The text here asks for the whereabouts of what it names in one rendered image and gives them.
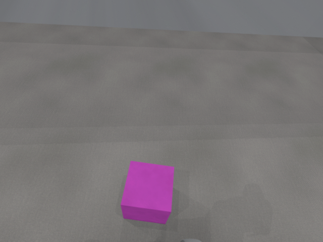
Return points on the carton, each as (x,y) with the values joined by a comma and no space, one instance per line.
(148,192)

